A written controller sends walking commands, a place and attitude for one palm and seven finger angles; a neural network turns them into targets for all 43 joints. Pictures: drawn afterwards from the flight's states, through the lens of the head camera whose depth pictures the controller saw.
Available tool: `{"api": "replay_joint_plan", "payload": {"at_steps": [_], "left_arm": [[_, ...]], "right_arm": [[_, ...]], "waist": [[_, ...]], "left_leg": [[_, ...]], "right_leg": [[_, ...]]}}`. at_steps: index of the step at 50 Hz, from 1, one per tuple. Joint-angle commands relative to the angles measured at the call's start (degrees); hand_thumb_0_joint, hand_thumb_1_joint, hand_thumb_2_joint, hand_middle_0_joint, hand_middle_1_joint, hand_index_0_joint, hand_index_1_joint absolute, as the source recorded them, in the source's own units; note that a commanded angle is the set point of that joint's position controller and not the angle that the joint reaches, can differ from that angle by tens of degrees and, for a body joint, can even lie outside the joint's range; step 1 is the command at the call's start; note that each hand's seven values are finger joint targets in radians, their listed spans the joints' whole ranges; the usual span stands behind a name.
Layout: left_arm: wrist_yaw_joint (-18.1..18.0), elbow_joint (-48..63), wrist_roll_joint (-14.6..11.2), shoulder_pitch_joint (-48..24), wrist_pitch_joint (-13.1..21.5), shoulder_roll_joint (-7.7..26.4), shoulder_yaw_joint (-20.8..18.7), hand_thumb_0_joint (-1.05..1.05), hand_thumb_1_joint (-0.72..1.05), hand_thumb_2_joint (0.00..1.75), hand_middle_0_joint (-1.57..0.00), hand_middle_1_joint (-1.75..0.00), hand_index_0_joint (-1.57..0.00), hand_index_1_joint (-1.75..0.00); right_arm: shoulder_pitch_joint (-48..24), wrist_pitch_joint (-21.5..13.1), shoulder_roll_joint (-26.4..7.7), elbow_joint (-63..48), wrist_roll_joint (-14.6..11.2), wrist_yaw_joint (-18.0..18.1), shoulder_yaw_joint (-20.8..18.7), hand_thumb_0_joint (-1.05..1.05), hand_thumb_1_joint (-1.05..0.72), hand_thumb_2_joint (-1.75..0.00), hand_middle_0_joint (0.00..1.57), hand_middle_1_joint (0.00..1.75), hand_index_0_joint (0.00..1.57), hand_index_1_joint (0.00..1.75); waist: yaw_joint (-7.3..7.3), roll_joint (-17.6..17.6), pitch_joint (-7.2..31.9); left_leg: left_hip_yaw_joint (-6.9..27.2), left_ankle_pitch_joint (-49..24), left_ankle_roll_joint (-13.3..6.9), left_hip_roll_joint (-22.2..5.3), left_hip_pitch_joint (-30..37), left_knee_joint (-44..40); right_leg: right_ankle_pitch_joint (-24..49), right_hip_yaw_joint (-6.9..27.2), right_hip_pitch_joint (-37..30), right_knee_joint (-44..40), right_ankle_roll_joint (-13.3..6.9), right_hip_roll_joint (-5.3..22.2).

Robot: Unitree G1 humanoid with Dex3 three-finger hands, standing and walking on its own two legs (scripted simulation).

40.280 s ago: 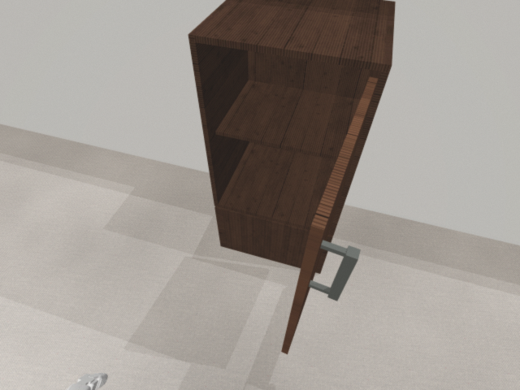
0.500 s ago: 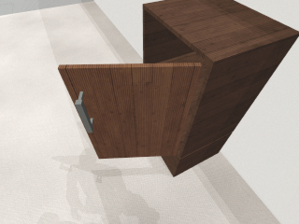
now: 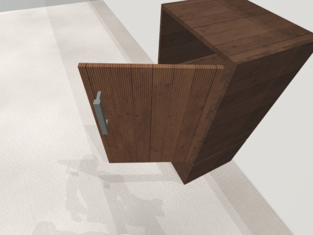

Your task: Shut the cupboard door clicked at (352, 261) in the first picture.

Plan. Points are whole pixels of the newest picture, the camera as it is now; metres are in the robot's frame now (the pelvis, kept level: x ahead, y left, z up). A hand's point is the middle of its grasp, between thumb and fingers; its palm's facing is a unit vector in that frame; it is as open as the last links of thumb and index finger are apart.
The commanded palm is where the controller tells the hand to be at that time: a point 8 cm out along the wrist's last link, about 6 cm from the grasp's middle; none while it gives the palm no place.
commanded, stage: raise the hand and make a fist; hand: left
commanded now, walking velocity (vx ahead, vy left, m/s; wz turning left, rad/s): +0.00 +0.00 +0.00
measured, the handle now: (102, 114) +0.47 +0.21 -0.02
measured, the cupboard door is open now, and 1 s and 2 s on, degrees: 66 66 66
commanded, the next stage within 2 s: bring the fist close to the handle in 1.88 s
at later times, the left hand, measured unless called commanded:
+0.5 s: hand (87, 231) +0.14 +0.18 -0.05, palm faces +0.18 -0.98 -0.05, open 5.6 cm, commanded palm +0.12 +0.22 -0.05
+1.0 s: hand (93, 202) +0.20 +0.17 -0.04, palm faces +0.07 -1.00 -0.02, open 3.4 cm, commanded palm +0.17 +0.23 -0.03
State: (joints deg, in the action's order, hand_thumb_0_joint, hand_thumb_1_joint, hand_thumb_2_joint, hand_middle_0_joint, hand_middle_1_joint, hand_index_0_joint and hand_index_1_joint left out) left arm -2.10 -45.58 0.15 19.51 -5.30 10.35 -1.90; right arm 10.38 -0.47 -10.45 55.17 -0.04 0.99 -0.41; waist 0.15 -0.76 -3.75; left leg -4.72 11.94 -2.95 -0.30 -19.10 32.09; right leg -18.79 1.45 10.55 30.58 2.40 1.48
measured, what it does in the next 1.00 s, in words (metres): lowers itself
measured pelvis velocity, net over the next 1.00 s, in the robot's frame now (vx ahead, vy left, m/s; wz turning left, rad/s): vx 0.01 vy -0.02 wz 0.03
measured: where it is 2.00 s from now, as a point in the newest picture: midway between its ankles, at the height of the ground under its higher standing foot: outside the picture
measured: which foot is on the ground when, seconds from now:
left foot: down 0.00-1.00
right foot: down 0.00-1.00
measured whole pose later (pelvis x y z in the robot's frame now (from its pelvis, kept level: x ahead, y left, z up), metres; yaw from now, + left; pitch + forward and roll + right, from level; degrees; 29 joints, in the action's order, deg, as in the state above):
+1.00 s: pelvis +0.01 -0.02 -0.10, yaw +2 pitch +17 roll -3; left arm 12.6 7.0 -16.6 28.8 24.1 12.6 -7.3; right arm 12.4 -9.9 -13.2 30.5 -1.6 3.8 -1.7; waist 1.2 1.7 9.2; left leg 1.3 28.0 -1.5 -0.8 -59.1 70.3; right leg -35.5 -3.3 50.1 68.8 -0.7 -1.7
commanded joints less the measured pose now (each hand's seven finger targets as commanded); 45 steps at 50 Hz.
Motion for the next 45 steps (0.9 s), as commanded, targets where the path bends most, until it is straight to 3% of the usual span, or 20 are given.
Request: {"api": "replay_joint_plan", "payload": {"at_steps": [1, 2, 3, 4, 5, 6, 8, 10, 11, 12, 14, 16, 19, 23, 27, 31, 34, 36, 40, 45], "left_arm": [[-3.46, 59.17, -9.17, 11.66, 8.87, -1.31, 3.76, 0.00, 0.90, 0.90, -0.24, -0.34, -0.24, -0.34], [-4.32, 56.27, -8.63, 1.45, 8.92, -2.16, 5.34, 0.00, 0.90, 0.90, -0.25, -0.36, -0.25, -0.36], [-4.24, 54.06, -8.65, -0.54, 11.86, -2.31, 3.30, 0.00, 0.90, 0.90, -0.27, -0.38, -0.27, -0.38], [-3.47, 47.55, -8.47, 2.35, 15.11, -1.67, 1.59, 0.00, 0.90, 0.90, -0.29, -0.40, -0.29, -0.40], [-1.80, 42.15, -9.27, 6.13, 19.65, -2.42, 0.25, 0.00, 0.90, 0.90, -0.31, -0.42, -0.31, -0.42], [0.86, 38.22, -9.92, 9.91, 24.58, -0.85, -2.67, 0.00, 0.90, 0.90, -0.33, -0.44, -0.33, -0.44], [7.71, 35.64, -12.09, 11.58, 35.85, -1.00, -3.96, 0.00, 0.90, 0.90, -0.36, -0.48, -0.36, -0.48], [14.49, 38.08, -13.35, 11.63, 44.10, 3.44, -6.89, 0.00, 0.90, 0.90, -0.40, -0.52, -0.40, -0.52], [15.57, 38.53, -13.38, 13.75, 43.69, 7.15, -10.33, 0.00, 0.90, 0.90, -0.42, -0.54, -0.42, -0.54], [16.45, 43.39, -14.44, 13.15, 41.95, 6.53, -8.80, 0.00, 0.90, 0.90, -0.44, -0.56, -0.44, -0.56], [15.57, 51.51, -16.42, 10.57, 37.11, 8.38, -10.37, 0.00, 0.90, 0.90, -0.47, -0.60, -0.47, -0.60], [12.75, 60.52, -16.83, 6.86, 34.56, 10.38, -11.33, 0.00, 0.90, 0.90, -0.51, -0.64, -0.51, -0.64], [9.53, 71.64, -15.87, 0.83, 36.70, 9.49, -8.24, 0.00, 0.90, 0.90, -0.57, -0.70, -0.57, -0.70], [11.39, 68.14, -14.96, 0.12, 39.21, 7.44, -4.65, 0.00, 0.90, 0.90, -0.64, -0.78, -0.64, -0.78], [15.83, 59.55, -16.32, 6.89, 33.15, 7.64, -6.42, 0.00, 0.90, 0.90, -0.71, -0.86, -0.71, -0.86], [15.69, 61.78, -17.75, 10.30, 27.50, 11.48, -13.16, 0.00, 0.90, 0.90, -0.79, -0.94, -0.79, -0.94], [14.01, 63.83, -18.36, 10.76, 28.36, 9.90, -14.03, 0.00, 0.90, 0.90, -0.84, -1.00, -0.84, -1.00], [13.35, 63.69, -18.00, 11.37, 30.29, 9.66, -13.89, 0.00, 0.90, 0.90, -0.88, -1.04, -0.88, -1.04], [14.57, 62.65, -17.98, 11.08, 33.52, 6.76, -9.68, 0.00, 0.90, 0.90, -0.95, -1.12, -0.95, -1.12], [15.36, 63.28, -17.97, 10.72, 33.75, 7.79, -9.69, 0.00, 0.90, 0.90, -1.04, -1.22, -1.04, -1.22]], "right_arm": [[0.05, -17.87, -9.24, -18.20, -2.92, 4.28, -0.92, 0.00, -0.90, -0.90, 0.20, 0.30, 0.20, 0.30], [1.08, -19.32, -8.91, -17.85, -3.66, 3.02, -0.83, 0.00, -0.90, -0.90, 0.20, 0.30, 0.20, 0.30], [0.76, -19.99, -9.91, -19.34, -2.38, 2.25, -1.98, 0.00, -0.90, -0.90, 0.20, 0.30, 0.20, 0.30], [-0.08, -20.28, -10.67, -20.15, -1.78, 1.57, -2.28, 0.00, -0.90, -0.90, 0.20, 0.30, 0.20, 0.30], [-0.77, -20.45, -10.45, -21.00, -1.11, 1.07, -2.31, 0.00, -0.90, -0.90, 0.20, 0.30, 0.20, 0.30], [-1.40, -20.77, -10.19, -22.11, -0.99, 0.25, -3.00, 0.00, -0.90, -0.90, 0.20, 0.30, 0.20, 0.30], [-2.94, -20.65, -10.02, -24.19, 0.33, -1.38, -3.83, 0.00, -0.90, -0.90, 0.20, 0.30, 0.20, 0.30], [-4.29, -20.08, -10.73, -28.18, 0.21, -2.20, -4.72, 0.00, -0.90, -0.90, 0.20, 0.30, 0.20, 0.30], [-4.58, -19.30, -10.93, -30.21, -0.35, -2.35, -4.96, 0.00, -0.90, -0.90, 0.20, 0.30, 0.20, 0.30], [-5.97, -18.66, -11.18, -33.56, -0.97, -2.35, -4.40, 0.00, -0.90, -0.90, 0.20, 0.30, 0.20, 0.30], [-6.84, -17.30, -11.17, -37.00, -2.30, -1.19, -3.84, 0.00, -0.90, -0.90, 0.20, 0.30, 0.20, 0.30], [-5.61, -16.72, -10.54, -37.63, -2.38, 0.21, -3.38, 0.00, -0.90, -0.90, 0.20, 0.30, 0.20, 0.30], [-3.38, -17.44, -9.45, -36.60, -1.96, 1.60, -2.63, 0.00, -0.90, -0.90, 0.20, 0.30, 0.20, 0.30], [-1.68, -19.04, -9.62, -32.83, -1.47, 2.60, -2.13, 0.00, -0.90, -0.90, 0.20, 0.30, 0.20, 0.30], [-1.24, -18.27, -9.54, -32.26, -2.13, 3.11, -2.46, 0.00, -0.90, -0.90, 0.20, 0.30, 0.20, 0.30], [-2.06, -16.13, -8.33, -33.26, -2.50, 3.40, -2.97, 0.00, -0.90, -0.90, 0.20, 0.30, 0.20, 0.30], [-1.47, -14.96, -7.42, -33.10, -1.90, 3.23, -3.16, 0.00, -0.90, -0.90, 0.20, 0.30, 0.20, 0.30], [-1.43, -14.54, -7.31, -32.44, -1.70, 3.12, -3.25, 0.00, -0.90, -0.90, 0.20, 0.30, 0.20, 0.30], [-0.49, -14.25, -8.34, -32.50, -1.41, 2.70, -3.49, 0.00, -0.90, -0.90, 0.20, 0.30, 0.20, 0.30], [0.01, -13.34, -9.16, -33.49, -1.46, 2.83, -3.77, 0.00, -0.90, -0.90, 0.20, 0.30, 0.20, 0.30]], "waist": [[-0.27, 19.06, 27.37], [-4.30, 8.92, 11.57], [-4.33, 5.71, 3.63], [-4.28, 1.64, 0.28], [-3.35, -3.25, 0.64], [-0.99, -2.98, 4.14], [1.38, -11.89, 8.97], [3.47, -7.77, 13.82], [5.35, -0.85, 15.42], [5.75, 3.23, 17.56], [5.48, 4.16, 20.18], [3.69, 4.57, 20.66], [-0.18, 6.07, 21.57], [-2.93, 5.10, 19.30], [-1.29, 1.48, 21.34], [2.78, 2.07, 26.30], [2.64, 0.32, 28.01], [2.72, 1.70, 27.36], [0.91, 2.20, 25.64], [1.02, 1.89, 26.54]], "left_leg": [[13.12, -13.58, 6.69, -6.63, 21.38, -7.83], [14.32, -1.29, 5.45, -5.39, 9.15, -7.83], [14.04, 11.78, 4.45, -3.72, 0.98, -5.98], [13.18, 18.93, 4.22, -1.79, -6.20, -1.69], [12.14, 20.21, 4.12, -0.58, -11.46, 3.70], [9.87, 17.34, 4.29, 0.37, -14.29, 9.07], [7.90, 17.03, 4.51, 0.41, -23.22, 18.22], [6.48, 19.68, 3.98, 0.90, -29.69, 24.22], [6.68, 21.18, 3.76, 0.87, -29.83, 23.74], [7.09, 25.35, 3.59, 1.15, -29.30, 22.20], [8.50, 31.88, 2.99, 1.01, -28.78, 20.02], [9.61, 32.48, 2.34, 0.59, -30.02, 21.35], [9.56, 27.98, 1.31, 0.22, -27.90, 25.75], [10.11, 23.51, 0.99, -0.39, -29.59, 30.35], [8.69, 16.89, 0.96, -0.22, -31.80, 32.14], [7.87, 7.62, 1.08, -0.19, -28.91, 31.05], [7.92, 1.75, 1.46, -0.34, -27.14, 30.99], [7.79, -0.59, 1.48, -0.37, -26.28, 31.27], [8.19, 0.15, 1.68, -0.48, -24.78, 30.40], [8.28, 0.82, 1.54, -0.43, -23.85, 29.28]], "right_leg": [[0.16, -7.55, 13.40, 12.24, -3.35, -2.97], [-2.90, -6.78, 20.16, 12.22, -2.65, -2.15], [-4.16, -7.37, 22.63, 9.47, -3.27, -2.14], [-5.84, -8.26, 26.67, 7.58, -3.43, -2.39], [-9.55, -8.70, 30.91, 9.42, -3.51, -2.50], [-10.96, -8.08, 32.76, 12.10, -4.05, -2.35], [-17.90, -6.92, 39.96, 19.29, -4.36, -2.26], [-22.65, -3.44, 42.50, 24.34, -5.05, -1.85], [-21.95, -2.36, 41.75, 26.00, -5.55, -2.09], [-22.98, -2.15, 41.46, 26.68, -5.41, -2.01], [-25.66, -1.36, 40.67, 25.62, -4.92, -2.22], [-26.38, -0.20, 41.38, 24.83, -4.54, -2.81], [-24.78, 0.92, 43.20, 23.83, -4.35, -2.96], [-20.97, -0.24, 46.97, 25.92, -4.37, -3.63], [-18.69, 0.65, 42.63, 24.17, -3.90, -3.17], [-8.20, 1.02, 34.56, 24.23, -3.61, -2.89], [4.62, -0.35, 32.01, 26.67, -2.60, -2.45], [8.58, -0.94, 32.42, 28.01, -2.68, -2.73], [6.34, -2.68, 36.15, 28.75, -2.99, -3.07], [3.79, -3.24, 36.16, 28.39, -3.54, -3.43]]}}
